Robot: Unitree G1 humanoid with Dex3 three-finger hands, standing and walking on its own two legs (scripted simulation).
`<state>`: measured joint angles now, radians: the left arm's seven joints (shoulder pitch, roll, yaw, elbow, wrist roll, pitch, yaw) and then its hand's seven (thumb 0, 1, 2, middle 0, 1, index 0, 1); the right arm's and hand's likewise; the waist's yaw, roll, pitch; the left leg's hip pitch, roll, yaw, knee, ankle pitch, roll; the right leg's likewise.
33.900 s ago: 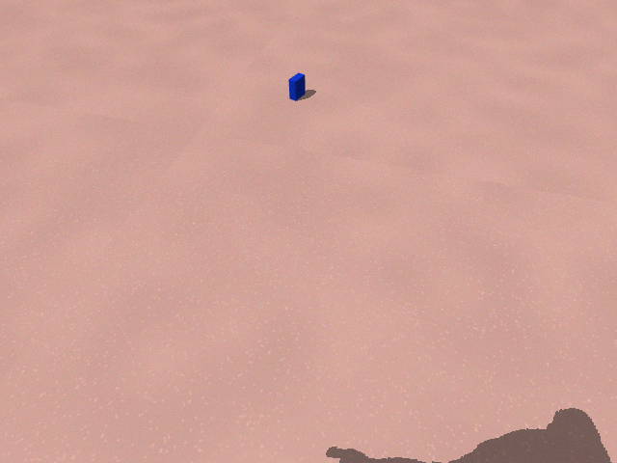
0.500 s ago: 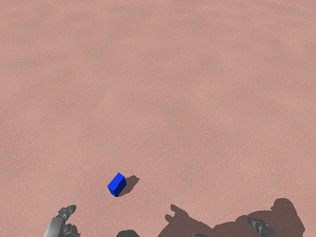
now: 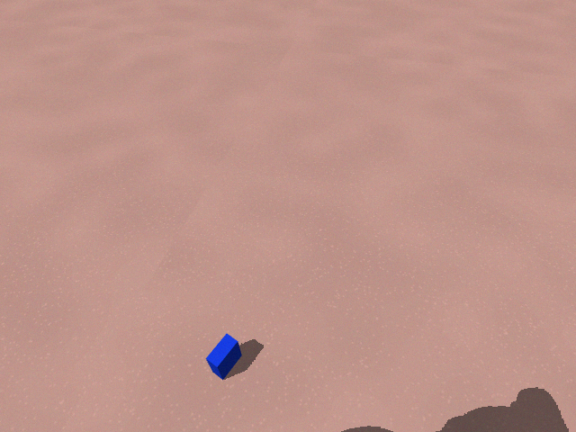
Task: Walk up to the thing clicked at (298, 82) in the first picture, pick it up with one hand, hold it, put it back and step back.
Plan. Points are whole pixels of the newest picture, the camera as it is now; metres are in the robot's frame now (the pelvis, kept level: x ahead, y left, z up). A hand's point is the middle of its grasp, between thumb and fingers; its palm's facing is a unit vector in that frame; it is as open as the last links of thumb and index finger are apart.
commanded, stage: stand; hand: left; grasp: from above
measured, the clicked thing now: (224, 356) +0.47 +0.25 -0.71
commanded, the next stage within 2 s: step back in 1.84 s
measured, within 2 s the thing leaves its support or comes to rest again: neither
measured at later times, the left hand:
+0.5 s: hand out of the picture +0.04 +0.23 -0.15, palm faces +0.02 -0.94 -0.34, open 7.4 cm
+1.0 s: hand out of the picture +0.07 +0.23 -0.15, palm faces +0.01 -0.94 -0.34, open 7.4 cm
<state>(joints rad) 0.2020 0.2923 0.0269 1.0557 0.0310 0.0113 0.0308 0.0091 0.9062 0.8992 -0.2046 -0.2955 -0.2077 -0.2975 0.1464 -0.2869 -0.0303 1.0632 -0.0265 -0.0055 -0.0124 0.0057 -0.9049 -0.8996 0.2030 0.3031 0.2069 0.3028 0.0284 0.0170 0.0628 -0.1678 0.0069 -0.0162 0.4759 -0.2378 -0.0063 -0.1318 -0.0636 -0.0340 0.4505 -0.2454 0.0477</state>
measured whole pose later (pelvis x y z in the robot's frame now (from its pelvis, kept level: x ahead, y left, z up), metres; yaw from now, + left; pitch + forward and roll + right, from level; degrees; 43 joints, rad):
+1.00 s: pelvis +0.01 -0.02 +0.01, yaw +0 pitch -3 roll +0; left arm 0.12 0.32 0.03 1.15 0.02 0.00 0.01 0.01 0.91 0.90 -0.20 -0.30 -0.21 -0.30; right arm 0.12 -0.33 -0.01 1.15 -0.02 -0.01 0.00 0.00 -0.91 -0.90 0.20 0.30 0.21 0.30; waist 0.01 0.02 0.07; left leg -0.12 0.03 -0.02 0.35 -0.18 -0.03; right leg -0.09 -0.04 -0.04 0.34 -0.19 0.03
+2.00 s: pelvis -0.01 -0.02 +0.00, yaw -1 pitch -2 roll -1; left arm 0.08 0.36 0.05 1.05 -0.01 0.01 0.01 0.01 0.91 0.90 -0.21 -0.30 -0.21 -0.30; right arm 0.06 -0.38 -0.03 1.06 0.00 0.02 0.02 0.00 -0.91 -0.90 0.20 0.30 0.21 0.30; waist 0.00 0.02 0.14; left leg -0.24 0.04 -0.02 0.50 -0.22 -0.02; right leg -0.20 -0.03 -0.04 0.47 -0.23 0.02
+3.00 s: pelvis -0.25 +0.01 -0.02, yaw +0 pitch -3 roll +2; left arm 0.09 0.38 0.07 0.77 0.02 0.05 0.02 0.01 0.90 0.90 -0.21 -0.30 -0.21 -0.30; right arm 0.18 -0.38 -0.05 0.92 -0.02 0.03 -0.01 0.01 -0.91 -0.90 0.20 0.30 0.21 0.30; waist 0.01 -0.04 0.22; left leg -0.24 -0.07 -0.02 0.64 -0.35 0.02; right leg -0.40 -0.06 -0.02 0.69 -0.24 -0.01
